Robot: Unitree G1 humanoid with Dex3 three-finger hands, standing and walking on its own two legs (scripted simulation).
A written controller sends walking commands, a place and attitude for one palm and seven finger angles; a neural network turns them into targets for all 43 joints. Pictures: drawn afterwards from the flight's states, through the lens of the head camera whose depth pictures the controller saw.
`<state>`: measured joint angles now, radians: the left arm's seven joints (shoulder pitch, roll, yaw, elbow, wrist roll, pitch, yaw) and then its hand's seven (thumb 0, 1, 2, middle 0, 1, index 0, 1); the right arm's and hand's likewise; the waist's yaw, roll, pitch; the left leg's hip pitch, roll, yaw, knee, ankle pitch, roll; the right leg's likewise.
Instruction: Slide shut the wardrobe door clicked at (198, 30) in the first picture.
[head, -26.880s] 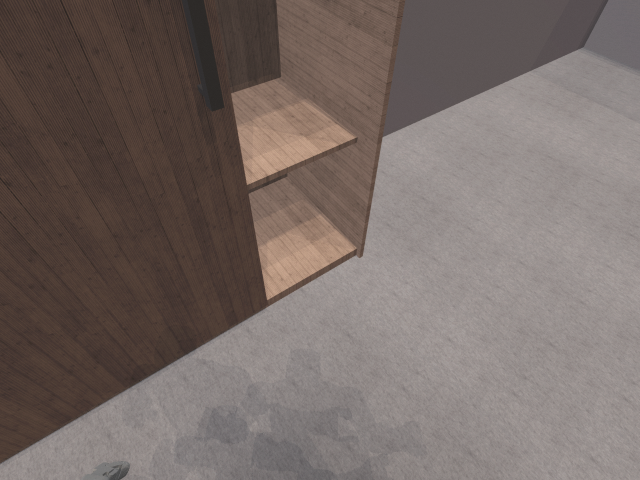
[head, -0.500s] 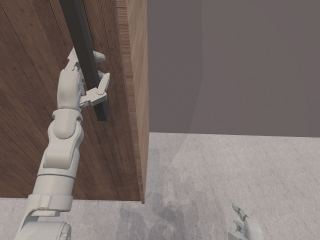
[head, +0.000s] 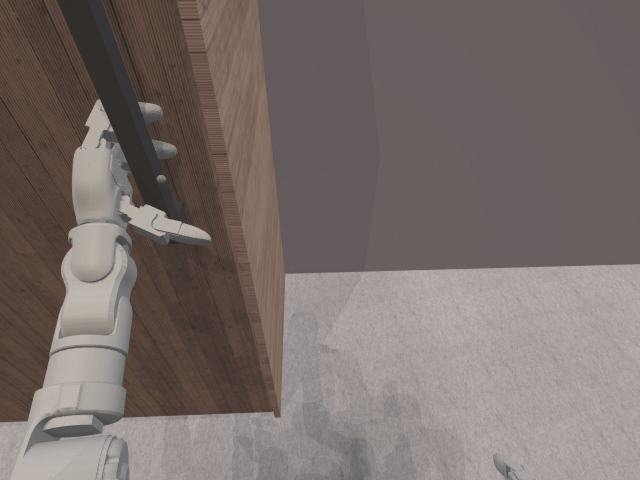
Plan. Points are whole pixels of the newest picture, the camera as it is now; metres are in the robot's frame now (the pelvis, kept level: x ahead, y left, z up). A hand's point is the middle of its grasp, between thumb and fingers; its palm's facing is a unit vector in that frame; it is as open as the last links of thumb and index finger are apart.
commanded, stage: loosen the grip on the handle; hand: left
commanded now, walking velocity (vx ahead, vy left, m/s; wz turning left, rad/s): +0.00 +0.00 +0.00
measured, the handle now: (140, 127) +0.41 +0.23 +0.25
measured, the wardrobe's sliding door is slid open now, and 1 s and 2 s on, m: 0.00 0.00 0.00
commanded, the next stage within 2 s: slip the hand off the handle in 0.02 s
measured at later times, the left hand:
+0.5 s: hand (123, 181) +0.37 +0.24 +0.21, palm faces +0.27 -0.96 -0.10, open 14.7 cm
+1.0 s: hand (69, 214) +0.32 +0.28 +0.21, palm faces +0.27 -0.96 -0.10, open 14.7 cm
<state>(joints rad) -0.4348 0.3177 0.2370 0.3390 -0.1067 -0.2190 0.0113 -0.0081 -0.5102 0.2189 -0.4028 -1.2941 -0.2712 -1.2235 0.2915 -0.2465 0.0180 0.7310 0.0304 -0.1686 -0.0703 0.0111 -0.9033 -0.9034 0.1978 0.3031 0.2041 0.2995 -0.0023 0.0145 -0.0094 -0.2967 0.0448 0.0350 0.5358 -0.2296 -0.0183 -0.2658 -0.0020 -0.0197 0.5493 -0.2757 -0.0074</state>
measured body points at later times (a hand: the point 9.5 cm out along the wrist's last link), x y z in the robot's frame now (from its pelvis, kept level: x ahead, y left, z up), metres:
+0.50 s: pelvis +0.02 +0.00 +0.00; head +0.01 +0.00 +0.45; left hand +0.35 +0.29 +0.22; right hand +0.19 -0.23 -0.09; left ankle +0.03 +0.13 -0.73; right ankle +0.01 -0.11 -0.73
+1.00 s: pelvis +0.02 +0.02 +0.00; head +0.00 +0.01 +0.45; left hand +0.30 +0.33 +0.21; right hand +0.17 -0.23 -0.09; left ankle +0.03 +0.13 -0.73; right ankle +0.01 -0.11 -0.73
